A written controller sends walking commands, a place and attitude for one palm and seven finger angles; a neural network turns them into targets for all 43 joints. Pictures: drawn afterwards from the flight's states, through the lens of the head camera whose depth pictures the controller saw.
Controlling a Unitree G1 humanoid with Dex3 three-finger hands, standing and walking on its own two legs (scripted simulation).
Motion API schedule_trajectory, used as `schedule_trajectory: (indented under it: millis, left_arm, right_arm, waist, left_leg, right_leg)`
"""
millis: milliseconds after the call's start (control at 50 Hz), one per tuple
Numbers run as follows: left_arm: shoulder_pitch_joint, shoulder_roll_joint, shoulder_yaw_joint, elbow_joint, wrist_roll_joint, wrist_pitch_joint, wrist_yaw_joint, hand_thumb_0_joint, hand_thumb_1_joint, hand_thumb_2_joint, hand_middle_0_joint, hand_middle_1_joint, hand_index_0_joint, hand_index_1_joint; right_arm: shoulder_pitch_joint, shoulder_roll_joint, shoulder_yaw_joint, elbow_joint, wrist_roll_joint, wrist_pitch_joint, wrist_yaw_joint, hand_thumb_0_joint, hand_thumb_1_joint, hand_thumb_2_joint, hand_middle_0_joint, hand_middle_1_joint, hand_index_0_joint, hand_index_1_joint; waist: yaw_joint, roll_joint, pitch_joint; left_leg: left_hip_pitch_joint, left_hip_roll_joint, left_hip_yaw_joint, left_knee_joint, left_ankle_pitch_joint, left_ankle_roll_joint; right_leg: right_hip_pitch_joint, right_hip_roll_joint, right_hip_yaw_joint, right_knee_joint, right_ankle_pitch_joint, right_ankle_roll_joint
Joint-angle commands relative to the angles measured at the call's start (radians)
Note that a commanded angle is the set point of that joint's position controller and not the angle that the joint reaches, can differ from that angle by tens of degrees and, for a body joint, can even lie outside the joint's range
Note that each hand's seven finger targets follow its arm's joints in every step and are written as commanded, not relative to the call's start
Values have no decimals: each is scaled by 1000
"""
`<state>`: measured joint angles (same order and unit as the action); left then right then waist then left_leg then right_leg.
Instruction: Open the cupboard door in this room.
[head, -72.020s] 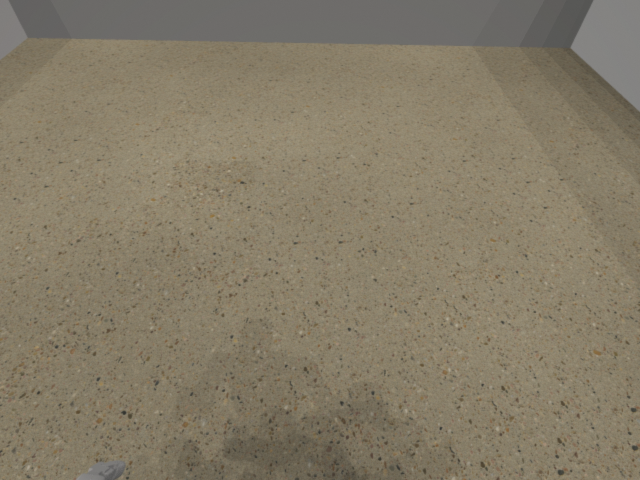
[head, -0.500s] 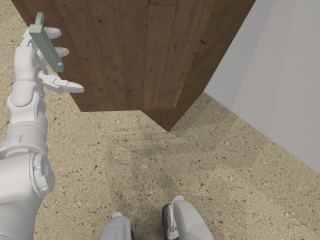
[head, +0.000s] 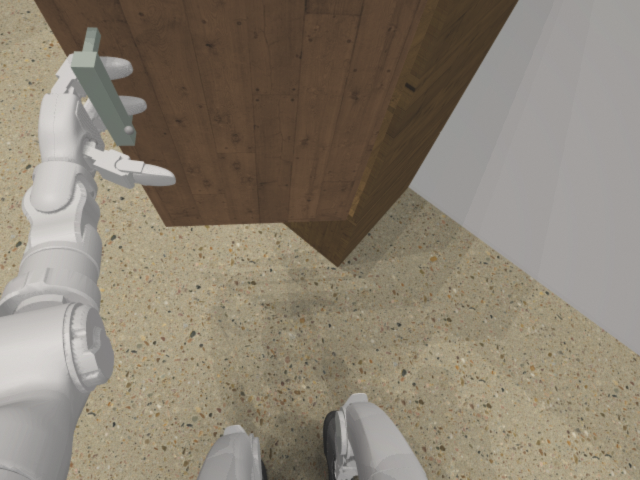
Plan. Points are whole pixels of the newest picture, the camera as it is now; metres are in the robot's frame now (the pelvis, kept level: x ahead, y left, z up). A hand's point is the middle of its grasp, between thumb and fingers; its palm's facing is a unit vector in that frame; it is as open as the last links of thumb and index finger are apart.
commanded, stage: close the thumb around the handle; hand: left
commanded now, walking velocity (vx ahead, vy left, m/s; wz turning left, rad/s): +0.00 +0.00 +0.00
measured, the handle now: (110, 90) +0.58 +0.20 +0.06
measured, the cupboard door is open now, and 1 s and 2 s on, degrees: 45 49 89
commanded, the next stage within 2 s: pull the door open along its arc in 0.62 s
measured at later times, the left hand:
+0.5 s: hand (130, 126) +0.53 +0.18 +0.06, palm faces +0.01 -1.00 -0.02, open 6.2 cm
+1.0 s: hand (132, 144) +0.50 +0.18 +0.06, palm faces +0.00 -1.00 -0.02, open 5.6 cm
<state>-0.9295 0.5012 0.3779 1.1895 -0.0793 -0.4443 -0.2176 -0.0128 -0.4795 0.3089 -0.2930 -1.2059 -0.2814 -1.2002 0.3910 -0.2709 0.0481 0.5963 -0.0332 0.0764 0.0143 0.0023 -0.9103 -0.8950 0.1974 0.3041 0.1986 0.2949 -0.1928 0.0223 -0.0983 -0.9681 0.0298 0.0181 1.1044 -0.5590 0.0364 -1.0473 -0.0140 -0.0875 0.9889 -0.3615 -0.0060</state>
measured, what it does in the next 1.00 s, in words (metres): stands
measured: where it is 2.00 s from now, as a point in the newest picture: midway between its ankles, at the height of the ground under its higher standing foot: outside the picture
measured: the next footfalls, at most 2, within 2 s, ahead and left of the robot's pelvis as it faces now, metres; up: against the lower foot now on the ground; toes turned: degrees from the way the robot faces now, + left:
none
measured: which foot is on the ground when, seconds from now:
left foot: down 0.00-1.00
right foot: down 0.00-1.00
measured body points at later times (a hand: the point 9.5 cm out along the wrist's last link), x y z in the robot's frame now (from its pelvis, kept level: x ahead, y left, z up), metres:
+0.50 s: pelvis +0.00 +0.00 +0.00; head +0.16 +0.02 +0.42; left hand +0.52 +0.23 +0.06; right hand -0.01 -0.26 -0.11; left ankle -0.03 +0.09 -0.66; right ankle +0.05 -0.12 -0.66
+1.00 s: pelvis +0.01 +0.00 +0.01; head +0.15 +0.01 +0.44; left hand +0.50 +0.23 +0.06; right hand +0.01 -0.26 -0.10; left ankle -0.03 +0.09 -0.66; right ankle +0.05 -0.12 -0.66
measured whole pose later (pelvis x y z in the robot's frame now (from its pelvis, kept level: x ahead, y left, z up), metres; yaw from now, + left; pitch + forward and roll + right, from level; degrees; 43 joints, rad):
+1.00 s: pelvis +0.01 +0.00 +0.01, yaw -1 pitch +24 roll -3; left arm -0.74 0.44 0.39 1.01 -0.12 -0.43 -0.22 0.01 0.75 0.79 -0.38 -1.35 -0.37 -1.35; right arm 0.41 -0.26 0.04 0.56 -0.02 0.10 0.03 0.00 -0.91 -0.90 0.20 0.30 0.20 0.29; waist -0.17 0.03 -0.11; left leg -0.90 0.04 0.04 1.05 -0.56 0.04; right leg -1.00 0.00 -0.06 0.95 -0.36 0.00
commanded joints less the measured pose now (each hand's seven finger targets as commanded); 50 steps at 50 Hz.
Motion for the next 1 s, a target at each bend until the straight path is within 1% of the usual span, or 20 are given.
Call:
schedule_trajectory:
  millis: [0,40,60,140,180,200,240,280,340,380,400,420,500,560,600,660,700,720,820,980]
  left_arm:
    - [-479,196,-5,-206,-4,-66,-8,0,-220,420,-320,-1230,-320,-1230]
    - [-458,218,19,-221,-6,-68,-7,0,-108,468,-328,-1242,-328,-1242]
    - [-462,208,12,-222,-8,-70,-7,0,-52,492,-332,-1248,-332,-1248]
    - [-455,205,6,-187,-4,-54,-7,0,172,588,-348,-1272,-348,-1272]
    - [-477,234,23,-214,2,-60,-5,0,284,636,-356,-1284,-356,-1284]
    - [-480,216,14,-223,0,-60,-6,0,340,660,-360,-1290,-360,-1290]
    - [-462,191,-4,-221,-3,-59,-7,0,452,708,-368,-1302,-368,-1302]
    - [-455,227,31,-221,-7,-64,-4,0,564,756,-376,-1314,-376,-1314]
    - [-444,172,-13,-210,-6,-58,-6,0,732,828,-388,-1332,-388,-1332]
    - [-466,207,14,-230,-5,-67,-1,0,844,876,-396,-1344,-396,-1344]
    - [-459,193,0,-221,-4,-64,-2,0,900,900,-400,-1350,-400,-1350]
    - [-451,210,15,-207,-2,-61,-2,0,900,900,-400,-1350,-400,-1350]
    - [-457,221,18,-200,-2,-56,-9,0,900,900,-400,-1350,-400,-1350]
    - [-443,242,39,-229,-9,-65,-12,0,900,900,-400,-1350,-400,-1350]
    - [-435,229,28,-248,-7,-68,-13,0,900,900,-400,-1350,-400,-1350]
    - [-421,204,17,-231,-16,-65,-13,0,900,900,-400,-1350,-400,-1350]
    - [-421,204,13,-222,-9,-63,-9,0,900,900,-400,-1350,-400,-1350]
    - [-438,276,61,-243,-2,-68,-4,0,900,900,-400,-1350,-400,-1350]
    - [-305,234,56,-295,-22,-72,-20,0,900,900,-400,-1350,-400,-1350]
    - [45,144,35,-499,-78,-56,-21,0,900,900,-400,-1350,-400,-1350]
  right_arm:
    - [191,-184,-67,-23,-2,-14,-19,0,-900,-900,200,300,200,300]
    - [196,-187,-69,-27,-4,-13,-17,0,-900,-900,200,300,200,300]
    - [200,-186,-68,-32,-5,-15,-17,0,-900,-900,200,300,200,300]
    - [194,-186,-66,-25,-2,-9,-15,0,-900,-900,200,300,200,300]
    - [198,-187,-66,-26,-4,-10,-17,0,-900,-900,200,300,200,300]
    - [198,-184,-67,-28,-5,-11,-16,0,-900,-900,200,300,200,300]
    - [199,-182,-67,-30,-4,-11,-14,0,-900,-900,200,300,200,300]
    - [205,-186,-69,-25,-5,-10,-15,0,-900,-900,200,300,200,300]
    - [201,-180,-69,-23,-3,-8,-12,0,-900,-900,200,300,200,300]
    - [204,-186,-70,-21,-6,-9,-14,0,-900,-900,200,300,200,300]
    - [204,-183,-69,-21,-4,-8,-13,0,-900,-900,200,300,200,300]
    - [205,-183,-69,-21,-4,-8,-14,0,-900,-900,200,300,200,300]
    - [203,-184,-64,-23,-3,-10,-19,0,-900,-900,200,300,200,300]
    - [206,-184,-67,-34,-4,-10,-19,0,-900,-900,200,300,200,300]
    - [204,-181,-70,-30,-4,-7,-17,0,-900,-900,200,300,200,300]
    - [203,-181,-70,-35,-2,-6,-14,0,-900,-900,200,300,200,300]
    - [200,-181,-69,-28,-2,-3,-15,0,-900,-900,200,300,200,300]
    - [201,-188,-70,-25,-3,-1,-18,0,-900,-900,200,300,200,300]
    - [193,-177,-75,-56,3,1,-12,0,-900,-900,200,300,200,300]
    - [141,-158,-89,-115,27,-4,2,0,-900,-900,200,300,200,300]
  waist:
    - [-31,160,-497]
    - [-16,157,-543]
    - [-23,162,-552]
    - [-26,129,-492]
    - [-18,159,-538]
    - [-23,163,-549]
    - [-23,152,-541]
    - [-13,153,-546]
    - [-27,132,-516]
    - [-21,159,-530]
    - [-25,137,-532]
    - [-24,116,-515]
    - [-24,138,-506]
    - [-11,151,-554]
    - [-8,172,-565]
    - [-18,125,-526]
    - [-14,154,-514]
    - [-6,148,-529]
    - [30,148,-583]
    - [101,94,-566]
  left_leg:
    - [271,-12,-90,-133,493,-35]
    - [282,-11,-88,-125,533,-38]
    - [295,-10,-92,-120,561,-38]
    - [247,-9,-89,-129,494,-35]
    - [271,-11,-91,-125,523,-38]
    - [276,-11,-88,-121,525,-37]
    - [279,-10,-91,-126,531,-39]
    - [286,-7,-93,-123,560,-42]
    - [278,-8,-89,-129,537,-38]
    - [288,-8,-90,-126,543,-40]
    - [271,-11,-86,-124,523,-35]
    - [248,-11,-82,-128,503,-31]
    - [234,-15,-80,-132,488,-29]
    - [261,-14,-80,-124,545,-31]
    - [287,-10,-84,-122,582,-40]
    - [267,-9,-82,-126,564,-31]
    - [272,-9,-82,-129,560,-37]
    - [269,-6,-84,-127,560,-36]
    - [300,-8,-72,-135,637,-39]
    - [284,-12,-37,-198,654,-28]
  right_leg:
    - [287,43,40,-53,269,-18]
    - [313,44,43,-46,300,-19]
    - [301,46,38,-40,310,-21]
    - [297,46,39,-52,276,-17]
    - [305,45,41,-43,293,-19]
    - [307,45,42,-44,299,-18]
    - [311,46,38,-47,300,-18]
    - [313,47,38,-45,313,-19]
    - [306,49,36,-53,304,-17]
    - [301,47,39,-52,301,-18]
    - [316,47,42,-53,305,-16]
    - [331,48,43,-56,306,-16]
    - [334,46,46,-55,302,-18]
    - [354,47,46,-46,341,-23]
    - [346,46,44,-44,354,-20]
    - [348,50,42,-52,351,-20]
    - [329,48,42,-51,337,-19]
    - [342,48,44,-47,339,-19]
    - [407,49,47,-50,404,-19]
    - [544,44,55,-81,474,-22]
